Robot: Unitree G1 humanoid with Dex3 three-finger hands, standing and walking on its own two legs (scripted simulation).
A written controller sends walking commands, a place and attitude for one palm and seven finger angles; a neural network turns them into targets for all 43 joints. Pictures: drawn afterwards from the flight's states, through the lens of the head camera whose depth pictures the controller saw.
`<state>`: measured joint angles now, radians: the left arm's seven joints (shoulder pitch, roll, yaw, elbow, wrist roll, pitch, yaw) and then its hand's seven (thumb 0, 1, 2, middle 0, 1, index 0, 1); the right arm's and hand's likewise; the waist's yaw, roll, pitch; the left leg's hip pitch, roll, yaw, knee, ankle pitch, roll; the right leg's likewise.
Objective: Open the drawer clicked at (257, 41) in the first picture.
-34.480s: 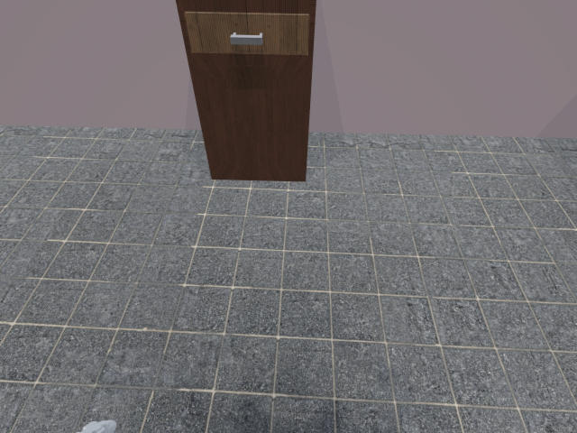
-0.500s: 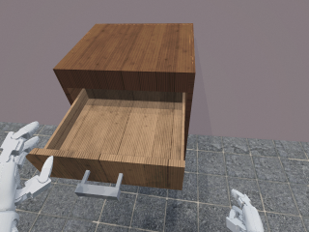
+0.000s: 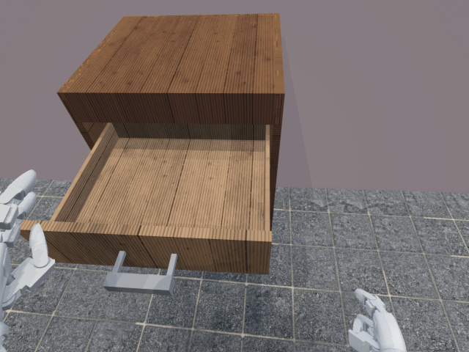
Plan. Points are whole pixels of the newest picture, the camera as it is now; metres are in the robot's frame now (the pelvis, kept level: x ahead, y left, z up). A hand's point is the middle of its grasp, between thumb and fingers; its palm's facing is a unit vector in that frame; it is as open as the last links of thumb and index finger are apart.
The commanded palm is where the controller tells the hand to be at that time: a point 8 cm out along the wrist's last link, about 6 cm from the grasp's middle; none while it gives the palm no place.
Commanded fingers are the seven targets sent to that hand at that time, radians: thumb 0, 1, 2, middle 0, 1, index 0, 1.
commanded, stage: step back with the hand held close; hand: left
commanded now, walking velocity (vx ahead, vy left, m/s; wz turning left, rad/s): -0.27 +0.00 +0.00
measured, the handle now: (143, 270) +0.26 +0.19 -0.02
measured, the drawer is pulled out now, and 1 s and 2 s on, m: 0.30 0.30 0.30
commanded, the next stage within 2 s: stop stepping back and stand still in 1.24 s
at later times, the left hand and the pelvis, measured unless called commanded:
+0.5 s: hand (0, 330) +0.12 +0.25 +0.16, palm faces +0.34 -0.83 -0.44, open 7.4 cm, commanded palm +0.06 +0.30 +0.18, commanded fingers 0.00 0.90 0.90 -0.20 -0.30 -0.20 -0.30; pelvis -0.07 +0.02 -0.01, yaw +0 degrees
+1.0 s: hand out of the picture +0.09 +0.26 +0.16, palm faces +0.35 -0.83 -0.43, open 7.4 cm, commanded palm +0.02 +0.30 +0.18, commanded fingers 0.00 0.90 0.90 -0.20 -0.30 -0.20 -0.30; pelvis -0.11 +0.02 -0.01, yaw +1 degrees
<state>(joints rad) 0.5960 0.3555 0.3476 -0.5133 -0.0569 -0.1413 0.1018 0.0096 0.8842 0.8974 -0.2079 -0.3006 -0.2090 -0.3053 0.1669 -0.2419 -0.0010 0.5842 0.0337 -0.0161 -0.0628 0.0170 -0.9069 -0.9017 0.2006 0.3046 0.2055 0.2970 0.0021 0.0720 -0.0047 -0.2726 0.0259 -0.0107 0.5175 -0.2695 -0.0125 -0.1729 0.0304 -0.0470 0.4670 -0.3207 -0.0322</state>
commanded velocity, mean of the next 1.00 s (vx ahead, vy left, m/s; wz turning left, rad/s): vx -0.33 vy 0.00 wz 0.00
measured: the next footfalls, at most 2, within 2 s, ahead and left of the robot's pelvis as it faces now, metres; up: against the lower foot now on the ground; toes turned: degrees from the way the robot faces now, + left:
right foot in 1.22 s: -0.16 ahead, -0.12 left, +0.00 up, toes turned -1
left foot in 1.54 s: -0.20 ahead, +0.10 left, +0.00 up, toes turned +2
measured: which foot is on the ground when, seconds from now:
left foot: down 0.00-1.00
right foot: down 0.00-0.98, up 1.00-1.00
